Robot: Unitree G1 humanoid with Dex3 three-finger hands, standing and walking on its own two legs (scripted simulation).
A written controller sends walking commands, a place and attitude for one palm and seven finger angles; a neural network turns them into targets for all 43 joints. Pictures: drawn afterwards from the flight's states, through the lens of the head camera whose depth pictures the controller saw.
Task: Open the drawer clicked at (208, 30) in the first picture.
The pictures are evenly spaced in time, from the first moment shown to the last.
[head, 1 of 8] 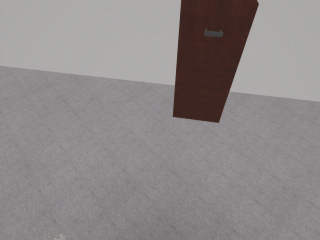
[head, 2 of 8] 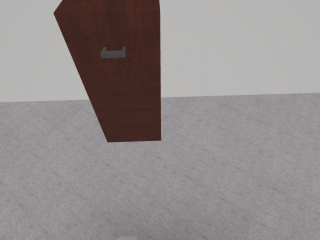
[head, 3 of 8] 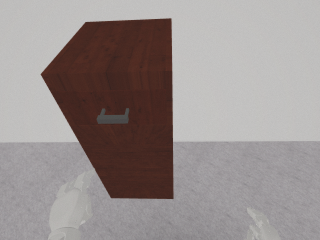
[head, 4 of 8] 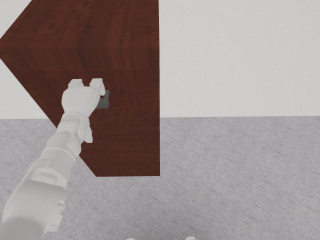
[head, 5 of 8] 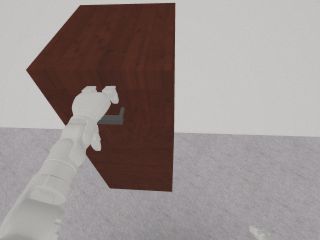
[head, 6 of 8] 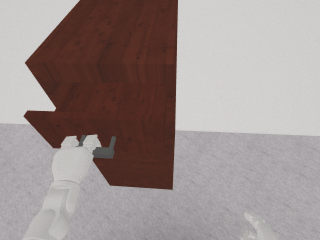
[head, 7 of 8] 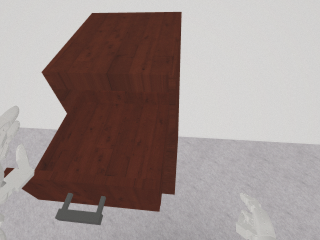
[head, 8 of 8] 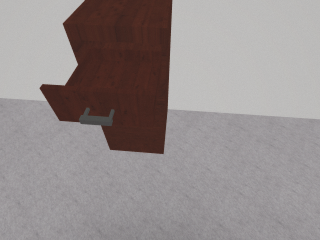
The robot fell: no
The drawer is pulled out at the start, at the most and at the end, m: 0.00 0.30 0.30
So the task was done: yes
